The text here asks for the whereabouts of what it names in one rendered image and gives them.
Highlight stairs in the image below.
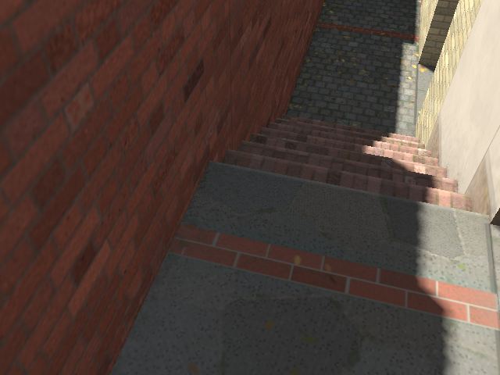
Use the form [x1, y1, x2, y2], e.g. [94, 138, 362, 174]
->
[222, 114, 472, 212]

